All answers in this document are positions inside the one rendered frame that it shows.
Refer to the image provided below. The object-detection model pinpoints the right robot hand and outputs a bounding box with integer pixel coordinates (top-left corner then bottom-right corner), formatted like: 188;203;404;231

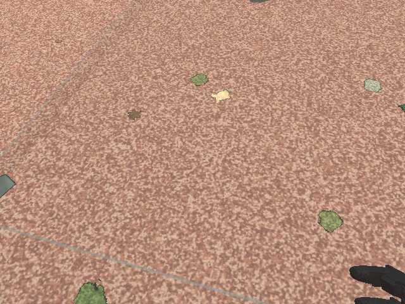
349;265;405;304

